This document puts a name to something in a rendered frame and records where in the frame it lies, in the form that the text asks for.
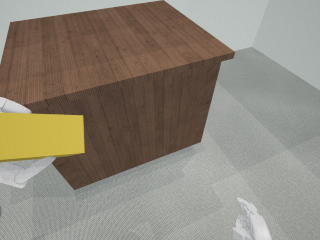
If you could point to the robot left hand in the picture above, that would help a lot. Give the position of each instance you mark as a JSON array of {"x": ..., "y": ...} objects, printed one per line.
[{"x": 12, "y": 174}]

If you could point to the table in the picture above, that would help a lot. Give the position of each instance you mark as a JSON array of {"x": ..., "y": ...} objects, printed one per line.
[{"x": 141, "y": 75}]

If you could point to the sponge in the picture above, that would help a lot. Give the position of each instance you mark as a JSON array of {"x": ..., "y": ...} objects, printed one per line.
[{"x": 31, "y": 136}]

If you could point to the robot right hand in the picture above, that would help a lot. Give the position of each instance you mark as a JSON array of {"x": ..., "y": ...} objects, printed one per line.
[{"x": 253, "y": 229}]

